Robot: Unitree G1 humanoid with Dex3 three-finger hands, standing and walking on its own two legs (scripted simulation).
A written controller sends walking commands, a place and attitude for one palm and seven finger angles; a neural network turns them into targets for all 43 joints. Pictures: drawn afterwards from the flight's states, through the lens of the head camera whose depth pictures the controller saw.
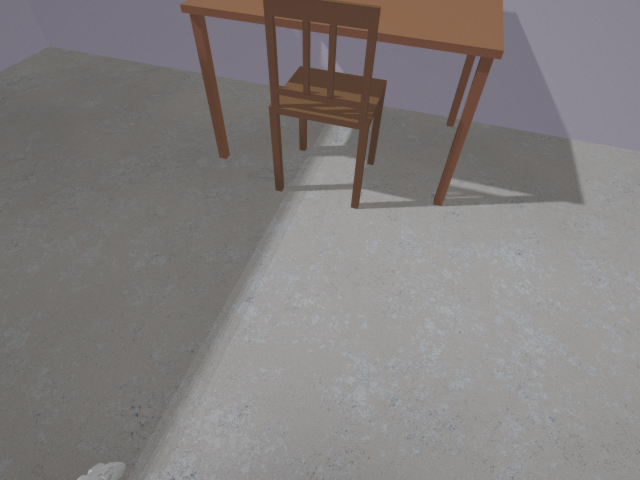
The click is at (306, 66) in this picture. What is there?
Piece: chair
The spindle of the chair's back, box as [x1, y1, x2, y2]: [302, 20, 309, 92]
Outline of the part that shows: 302,20 303,92 308,92 309,21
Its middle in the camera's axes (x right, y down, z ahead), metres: -0.05 -0.64 +1.36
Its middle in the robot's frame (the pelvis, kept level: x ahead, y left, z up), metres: +1.43 +0.13 -0.12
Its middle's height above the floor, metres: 0.65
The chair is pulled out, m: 0.00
